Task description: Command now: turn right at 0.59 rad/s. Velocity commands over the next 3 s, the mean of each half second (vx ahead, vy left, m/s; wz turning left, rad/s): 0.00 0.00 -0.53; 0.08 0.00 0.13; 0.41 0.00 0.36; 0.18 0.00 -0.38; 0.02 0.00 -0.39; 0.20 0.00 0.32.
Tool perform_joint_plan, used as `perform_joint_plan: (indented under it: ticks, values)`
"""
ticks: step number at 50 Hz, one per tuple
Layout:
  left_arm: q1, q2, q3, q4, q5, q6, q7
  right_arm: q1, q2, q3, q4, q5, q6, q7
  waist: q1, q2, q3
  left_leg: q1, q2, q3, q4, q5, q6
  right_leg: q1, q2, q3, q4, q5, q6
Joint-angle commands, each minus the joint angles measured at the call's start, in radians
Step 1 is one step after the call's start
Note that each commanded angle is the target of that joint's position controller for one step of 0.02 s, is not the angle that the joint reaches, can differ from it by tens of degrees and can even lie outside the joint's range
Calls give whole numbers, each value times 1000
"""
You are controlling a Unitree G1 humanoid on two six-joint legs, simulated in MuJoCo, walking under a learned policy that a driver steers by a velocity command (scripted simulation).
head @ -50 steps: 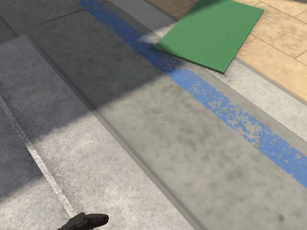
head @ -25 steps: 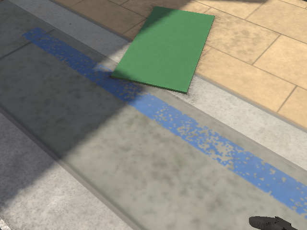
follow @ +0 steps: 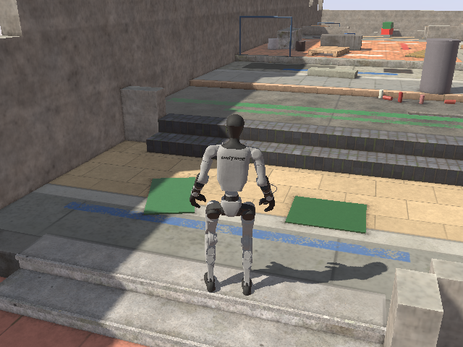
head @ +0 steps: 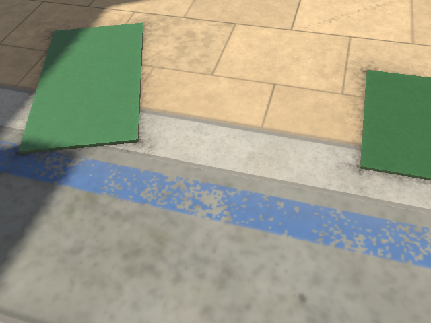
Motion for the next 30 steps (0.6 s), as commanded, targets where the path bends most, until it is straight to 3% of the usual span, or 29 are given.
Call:
perform_joint_plan:
  ticks: [1,2,3,4,6,10,13,16,18,19,20,21,22,23,24,25,27,30]
  values:
    - [64,237,78,-100,27,-37,14,-126,-76,-24,-119,-5,-14,-6,79,-235,-70,-320,-81,-162,414,-190,-30,156,-287,476,-343,216,-282]
    - [9,193,65,-109,15,-46,18,-108,-76,-26,-108,-1,-12,-6,51,-200,-62,-321,-70,-183,431,-101,-26,140,-236,419,-336,139,-229]
    - [-36,161,57,-121,2,-48,20,-85,-75,-31,-87,-8,-8,-13,33,-167,-74,-311,-64,-194,438,-46,-34,140,-201,384,-319,129,-193]
    - [-65,146,49,-128,-7,-49,24,-74,-78,-35,-88,-18,-7,-18,19,-174,-80,-291,-72,-190,459,2,-45,118,-180,355,-302,201,-186]
    - [-65,117,37,-137,3,-47,35,-68,-70,-32,-93,-13,-14,-19,9,-163,-121,-255,-93,-186,471,54,-55,118,-156,337,-272,315,-190]
    - [-4,139,50,-134,1,-36,50,-112,-30,-8,-115,-5,-21,-17,46,-166,-141,-230,-113,-180,263,36,-54,183,-147,374,-237,349,-199]
    - [-2,163,61,-142,0,-26,49,-120,-31,-3,-122,3,-27,-6,59,-181,-137,-148,-137,-178,136,-24,-42,160,-144,433,-228,325,-209]
    - [-27,164,63,-146,-16,-18,41,-99,-41,-7,-121,15,-35,7,49,-204,-132,-58,-155,-182,-11,-32,-27,154,-133,497,-214,412,-210]
    - [-68,146,54,-145,-32,-13,38,-34,-38,-10,-101,16,-44,18,6,-199,-151,73,-148,-160,-236,114,-5,152,-103,479,-171,471,-174]
    - [-66,126,48,-140,-34,-15,37,-8,-51,-16,-93,4,-48,21,-7,-170,-166,200,-109,-181,-328,252,17,91,-72,449,-140,389,-134]
    - [-27,69,30,-135,-16,-21,32,10,-102,-26,-103,-22,-46,19,10,-19,-198,346,67,-335,-357,380,80,-36,-2,358,4,138,-70]
    - [-15,65,31,-142,-23,-33,32,-36,-153,-37,-106,-44,-36,14,56,281,-113,320,220,-550,-402,499,248,-252,155,160,164,-253,-1]
    - [-7,156,58,-116,-8,-41,35,-26,-106,-32,-127,-39,-42,9,19,230,-122,275,290,-623,-419,451,350,-257,103,154,401,-321,60]
    - [-22,182,70,-97,-19,-41,32,-48,-66,-19,-139,-28,-43,0,19,135,-100,261,245,-562,-407,385,336,-281,91,161,515,-258,81]
    - [-20,152,63,-76,-18,-31,33,-72,-46,-10,-147,-19,-42,-8,34,80,-86,253,187,-498,-398,302,291,-293,79,173,560,-196,96]
    - [-29,118,49,-77,-11,-23,34,-81,-19,4,-148,-4,-43,-16,30,75,-74,261,159,-471,-399,238,267,-320,72,187,583,-142,107]
    - [-31,67,30,-69,-15,-17,29,-85,5,22,-149,-8,-42,-21,30,83,-71,233,106,-385,-406,260,256,-282,68,157,567,-68,123]
    - [-66,9,1,-65,-8,-27,22,-78,13,30,-139,-16,-35,-15,14,129,-96,244,51,-301,-392,255,237,-154,13,62,244,-45,131]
